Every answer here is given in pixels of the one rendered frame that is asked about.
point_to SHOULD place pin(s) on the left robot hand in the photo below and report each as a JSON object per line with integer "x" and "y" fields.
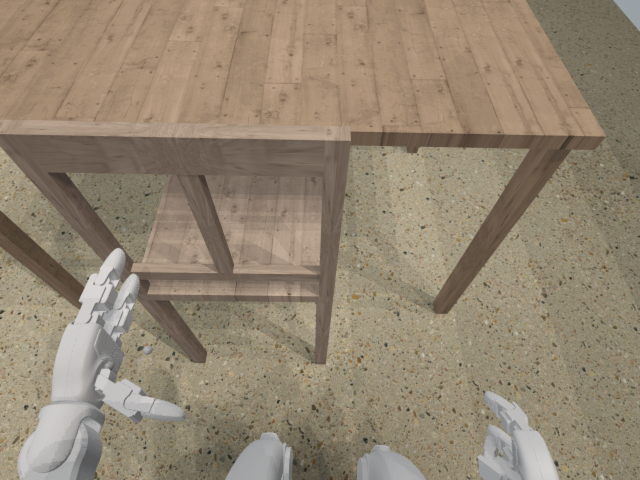
{"x": 93, "y": 339}

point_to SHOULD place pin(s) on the left robot shin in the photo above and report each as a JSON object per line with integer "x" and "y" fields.
{"x": 269, "y": 436}

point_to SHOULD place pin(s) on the table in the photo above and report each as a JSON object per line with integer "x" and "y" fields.
{"x": 414, "y": 73}

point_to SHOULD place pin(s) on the right robot hand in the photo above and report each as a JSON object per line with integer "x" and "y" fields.
{"x": 525, "y": 454}

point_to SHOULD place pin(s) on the chair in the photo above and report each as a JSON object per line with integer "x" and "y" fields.
{"x": 249, "y": 213}

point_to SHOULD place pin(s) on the left robot forearm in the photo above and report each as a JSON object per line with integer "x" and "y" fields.
{"x": 66, "y": 444}

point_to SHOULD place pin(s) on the left robot thigh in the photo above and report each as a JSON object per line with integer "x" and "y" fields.
{"x": 265, "y": 459}

